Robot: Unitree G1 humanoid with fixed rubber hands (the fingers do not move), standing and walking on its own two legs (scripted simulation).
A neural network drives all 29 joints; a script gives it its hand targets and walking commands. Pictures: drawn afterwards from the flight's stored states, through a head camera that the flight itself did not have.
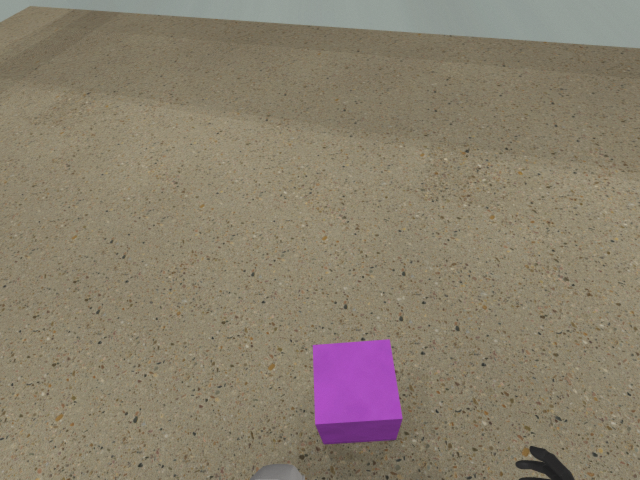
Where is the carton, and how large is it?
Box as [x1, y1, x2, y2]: [313, 339, 402, 443]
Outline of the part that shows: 389,339 313,345 315,424 323,443 395,439 402,418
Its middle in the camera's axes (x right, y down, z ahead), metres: +0.10 +0.44 +1.08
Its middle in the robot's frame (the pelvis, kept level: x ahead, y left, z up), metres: +0.40 +0.00 -0.66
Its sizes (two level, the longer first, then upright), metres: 0.210 0.200 0.250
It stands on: the floor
